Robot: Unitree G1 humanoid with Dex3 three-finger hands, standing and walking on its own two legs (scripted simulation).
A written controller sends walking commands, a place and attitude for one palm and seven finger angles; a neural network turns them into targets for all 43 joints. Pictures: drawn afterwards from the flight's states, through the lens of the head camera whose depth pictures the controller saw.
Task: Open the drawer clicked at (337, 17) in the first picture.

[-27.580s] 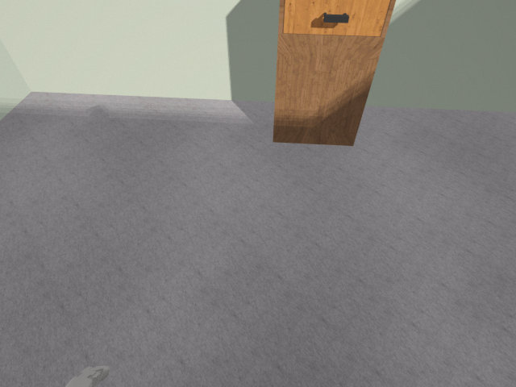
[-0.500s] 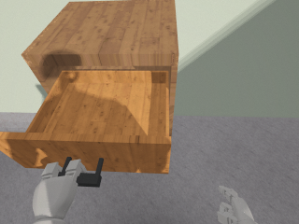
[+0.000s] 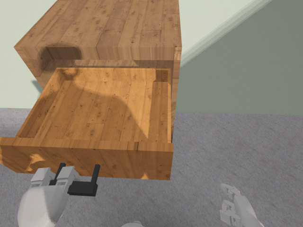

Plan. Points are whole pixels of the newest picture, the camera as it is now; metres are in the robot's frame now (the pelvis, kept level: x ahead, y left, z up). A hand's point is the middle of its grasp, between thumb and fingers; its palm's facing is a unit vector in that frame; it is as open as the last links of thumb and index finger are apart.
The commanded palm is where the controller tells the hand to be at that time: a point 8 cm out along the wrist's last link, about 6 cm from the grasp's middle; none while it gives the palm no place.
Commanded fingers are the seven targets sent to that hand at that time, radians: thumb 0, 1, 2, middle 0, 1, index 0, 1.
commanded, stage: open the thumb to release the handle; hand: left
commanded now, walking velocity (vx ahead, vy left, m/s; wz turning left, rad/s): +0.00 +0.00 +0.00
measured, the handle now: (76, 178) +0.22 +0.21 +0.04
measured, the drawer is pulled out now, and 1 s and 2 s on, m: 0.30 0.30 0.30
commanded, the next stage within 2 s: lift the hand off the handle in 0.42 s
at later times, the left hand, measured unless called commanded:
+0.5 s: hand (51, 210) +0.15 +0.25 +0.02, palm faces +0.00 -0.09 -1.00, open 13.2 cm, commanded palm +0.13 +0.24 +0.07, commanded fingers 0.00 -0.50 0.30 -0.30 -1.20 -0.30 -1.20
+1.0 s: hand (55, 197) +0.17 +0.25 +0.03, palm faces +0.04 -0.10 -0.99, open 13.7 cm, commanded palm +0.15 +0.24 +0.10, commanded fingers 0.00 -0.50 0.30 -0.30 -1.20 -0.30 -1.20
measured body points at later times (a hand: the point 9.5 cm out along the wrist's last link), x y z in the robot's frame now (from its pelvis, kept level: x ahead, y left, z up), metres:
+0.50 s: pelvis -0.02 -0.01 +0.01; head +0.02 -0.02 +0.46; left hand +0.14 +0.25 +0.07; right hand +0.20 -0.23 -0.09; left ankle -0.01 +0.09 -0.68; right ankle -0.02 -0.09 -0.68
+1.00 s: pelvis -0.02 +0.00 +0.02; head +0.01 -0.02 +0.46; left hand +0.17 +0.25 +0.09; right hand +0.18 -0.22 -0.09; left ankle -0.01 +0.09 -0.68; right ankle -0.02 -0.09 -0.68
